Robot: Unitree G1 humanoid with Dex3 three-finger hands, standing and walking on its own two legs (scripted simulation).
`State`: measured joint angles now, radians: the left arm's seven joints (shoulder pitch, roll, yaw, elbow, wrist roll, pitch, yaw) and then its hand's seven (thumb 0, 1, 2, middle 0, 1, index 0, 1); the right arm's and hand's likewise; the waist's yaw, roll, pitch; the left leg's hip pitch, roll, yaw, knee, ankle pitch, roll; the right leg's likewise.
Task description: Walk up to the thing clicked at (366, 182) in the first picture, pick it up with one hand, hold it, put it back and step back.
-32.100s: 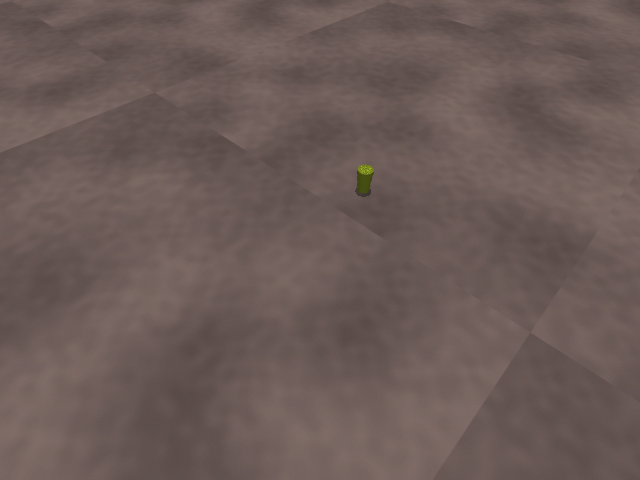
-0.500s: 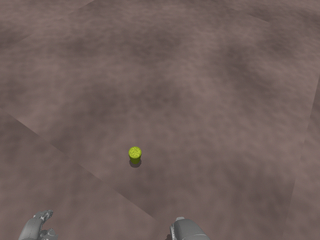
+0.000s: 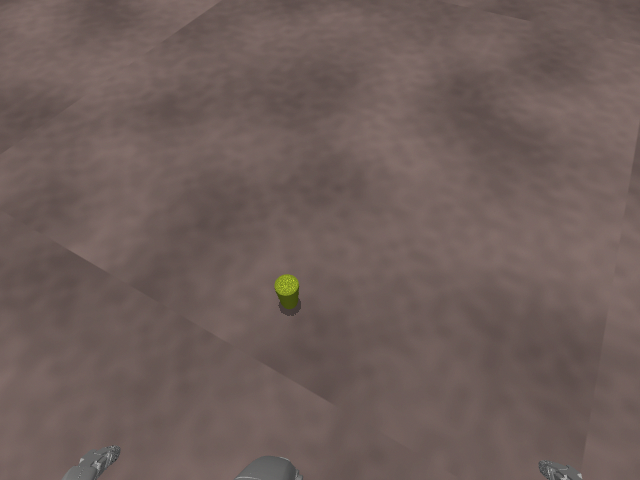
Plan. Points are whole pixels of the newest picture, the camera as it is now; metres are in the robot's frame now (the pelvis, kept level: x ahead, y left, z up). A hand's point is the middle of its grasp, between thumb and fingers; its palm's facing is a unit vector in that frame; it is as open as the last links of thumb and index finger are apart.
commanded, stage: step back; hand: left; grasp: from the side
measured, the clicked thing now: (288, 293) +0.71 +0.16 -0.71
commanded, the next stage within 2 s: none
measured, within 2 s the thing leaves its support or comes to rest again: neither
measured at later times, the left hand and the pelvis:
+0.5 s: hand out of the picture -0.07 +0.28 -0.17, palm faces -0.07 -0.92 -0.38, open 7.4 cm; pelvis -0.16 +0.01 +0.00, yaw -3 degrees
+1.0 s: hand out of the picture -0.19 +0.23 -0.15, palm faces +0.05 -0.91 -0.41, open 7.4 cm; pelvis -0.33 -0.05 -0.02, yaw +4 degrees
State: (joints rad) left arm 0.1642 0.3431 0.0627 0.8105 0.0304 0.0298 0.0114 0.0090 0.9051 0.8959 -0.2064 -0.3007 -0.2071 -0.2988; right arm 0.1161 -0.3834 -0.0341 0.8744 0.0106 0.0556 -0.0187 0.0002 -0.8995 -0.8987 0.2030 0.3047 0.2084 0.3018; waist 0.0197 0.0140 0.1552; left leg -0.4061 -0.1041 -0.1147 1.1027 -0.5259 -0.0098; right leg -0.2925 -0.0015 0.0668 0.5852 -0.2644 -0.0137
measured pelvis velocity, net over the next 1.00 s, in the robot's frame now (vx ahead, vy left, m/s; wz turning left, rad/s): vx -0.33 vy -0.05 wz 0.07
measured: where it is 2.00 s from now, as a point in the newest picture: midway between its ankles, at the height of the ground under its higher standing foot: outside the picture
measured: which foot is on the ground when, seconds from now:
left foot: up 0.00-0.10, down 0.12-0.64, up 0.66-0.96, down 0.98-1.00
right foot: down 0.00-0.16, up 0.18-0.58, down 0.60-1.00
